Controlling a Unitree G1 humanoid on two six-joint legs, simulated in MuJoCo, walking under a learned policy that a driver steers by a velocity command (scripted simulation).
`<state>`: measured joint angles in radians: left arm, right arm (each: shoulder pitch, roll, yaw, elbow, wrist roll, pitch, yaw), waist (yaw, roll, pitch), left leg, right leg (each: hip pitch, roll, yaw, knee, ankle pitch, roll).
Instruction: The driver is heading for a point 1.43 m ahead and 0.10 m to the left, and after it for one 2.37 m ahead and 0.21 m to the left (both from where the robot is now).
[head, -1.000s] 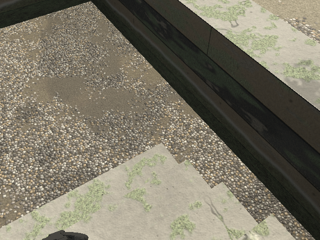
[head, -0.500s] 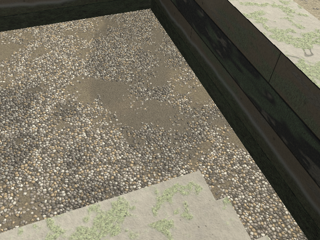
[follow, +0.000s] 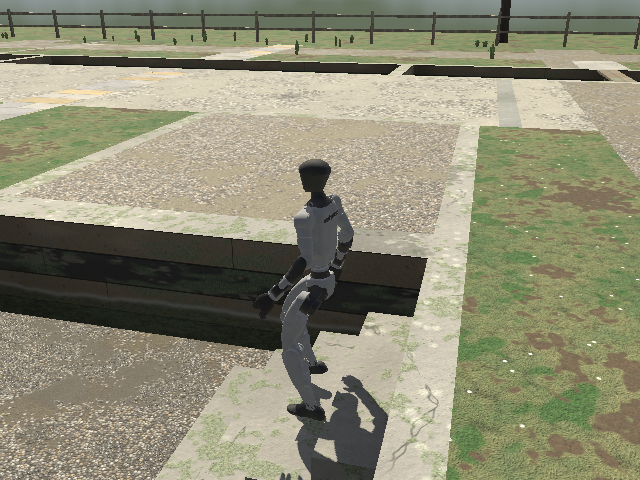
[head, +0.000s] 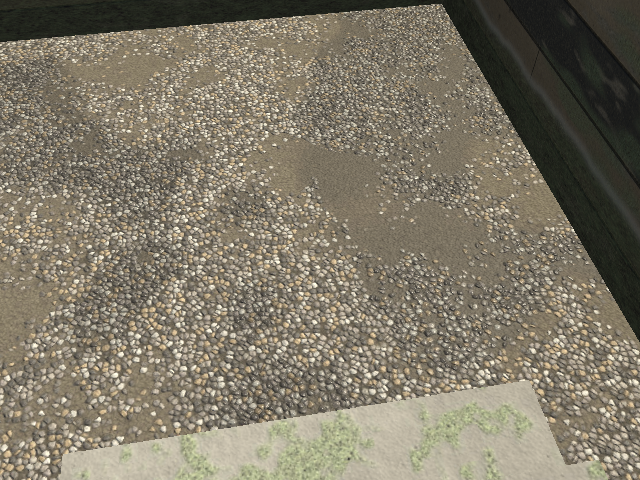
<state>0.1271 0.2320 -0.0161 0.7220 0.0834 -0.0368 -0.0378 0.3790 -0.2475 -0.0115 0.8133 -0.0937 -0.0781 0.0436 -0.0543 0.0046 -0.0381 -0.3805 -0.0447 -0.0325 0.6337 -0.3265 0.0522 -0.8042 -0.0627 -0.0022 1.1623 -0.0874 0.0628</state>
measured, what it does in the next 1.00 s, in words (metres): goes down, turning left: right foot, then left foot 0.18 m lower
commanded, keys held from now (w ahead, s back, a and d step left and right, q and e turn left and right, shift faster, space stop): q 0.06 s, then w+q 0.30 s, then w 0.64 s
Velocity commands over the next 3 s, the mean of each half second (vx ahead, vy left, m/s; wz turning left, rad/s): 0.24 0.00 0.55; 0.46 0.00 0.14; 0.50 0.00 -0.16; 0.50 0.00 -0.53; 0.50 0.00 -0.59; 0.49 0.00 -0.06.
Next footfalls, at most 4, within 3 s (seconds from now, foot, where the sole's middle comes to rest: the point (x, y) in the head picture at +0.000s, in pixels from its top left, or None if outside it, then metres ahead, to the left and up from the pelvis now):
0.10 right None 0.08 -0.13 -0.76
0.72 left None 0.32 0.19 -0.94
1.22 right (273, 459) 0.67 0.12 -1.12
1.68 left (181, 407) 0.91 0.41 -1.30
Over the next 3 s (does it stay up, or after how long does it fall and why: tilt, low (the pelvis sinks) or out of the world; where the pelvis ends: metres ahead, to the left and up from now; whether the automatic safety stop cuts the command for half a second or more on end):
stays up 1.48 0.15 -0.52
